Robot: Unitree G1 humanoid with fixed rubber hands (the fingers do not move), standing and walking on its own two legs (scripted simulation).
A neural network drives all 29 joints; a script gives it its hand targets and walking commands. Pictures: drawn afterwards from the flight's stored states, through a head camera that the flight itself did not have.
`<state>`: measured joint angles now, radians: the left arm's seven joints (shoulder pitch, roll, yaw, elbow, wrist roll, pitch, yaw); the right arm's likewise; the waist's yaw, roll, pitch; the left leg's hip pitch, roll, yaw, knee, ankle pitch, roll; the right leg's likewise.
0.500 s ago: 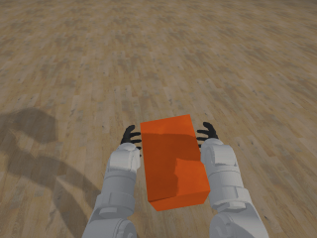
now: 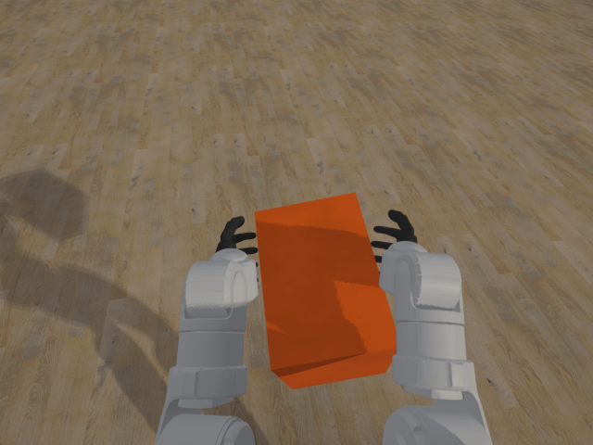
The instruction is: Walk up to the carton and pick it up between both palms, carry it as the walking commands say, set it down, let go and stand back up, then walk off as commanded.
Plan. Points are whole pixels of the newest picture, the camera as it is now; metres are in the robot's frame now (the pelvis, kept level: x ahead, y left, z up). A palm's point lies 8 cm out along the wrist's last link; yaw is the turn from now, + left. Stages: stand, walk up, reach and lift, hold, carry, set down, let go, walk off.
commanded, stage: carry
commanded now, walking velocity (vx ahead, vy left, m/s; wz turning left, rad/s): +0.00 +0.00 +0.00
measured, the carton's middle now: (322, 295) +0.32 -0.01 +0.02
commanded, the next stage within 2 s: none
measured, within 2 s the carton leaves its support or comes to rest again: neither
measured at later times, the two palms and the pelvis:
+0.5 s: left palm (241, 265) +0.31 +0.11 +0.10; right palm (413, 261) +0.32 -0.12 +0.11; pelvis +0.00 -0.01 +0.00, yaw +0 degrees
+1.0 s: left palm (249, 258) +0.33 +0.10 +0.10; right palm (417, 255) +0.34 -0.13 +0.11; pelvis +0.01 -0.02 +0.00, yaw +0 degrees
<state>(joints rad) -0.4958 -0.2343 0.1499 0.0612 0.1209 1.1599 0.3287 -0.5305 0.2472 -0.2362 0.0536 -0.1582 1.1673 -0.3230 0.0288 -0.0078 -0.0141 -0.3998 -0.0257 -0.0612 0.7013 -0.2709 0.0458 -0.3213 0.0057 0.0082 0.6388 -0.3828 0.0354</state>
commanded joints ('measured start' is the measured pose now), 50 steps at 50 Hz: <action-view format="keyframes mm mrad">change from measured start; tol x8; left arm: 1 -468 -1101 -489 -199 -367 0 -235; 21 -544 -1095 -489 -188 -372 -26 -240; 31 -460 -1078 -448 -102 -328 -32 -249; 50 -539 -1101 -482 -188 -356 -39 -256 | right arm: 1 -481 1023 511 -186 365 -15 231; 9 -554 1008 512 -192 365 -19 232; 15 -464 1028 487 -100 353 -17 240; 50 -555 1049 553 -171 368 -48 255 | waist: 1 -4 105 -467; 5 -11 -113 -434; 7 -13 -89 -429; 10 -1 179 -446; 29 -1 -4 -447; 50 -1 79 -474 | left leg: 1 88 137 -177 -210 209 52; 5 10 10 4 -61 -57 -18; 7 75 19 10 -111 -10 -12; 9 127 110 -115 -216 193 12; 11 130 173 -220 -261 215 50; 14 62 128 -177 -263 27 32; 24 68 110 -141 -226 198 27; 29 57 86 -99 -200 129 15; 33 134 99 -82 -165 323 8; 50 105 107 -95 -188 278 24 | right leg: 1 142 -30 -40 -149 93 -29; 5 99 -235 177 -234 31 -79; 11 53 -14 -50 -16 -6 -37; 24 92 -72 24 -75 169 -49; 26 104 -55 -1 -63 102 -49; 32 116 -114 25 -82 288 -59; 50 125 -84 -2 -77 189 -61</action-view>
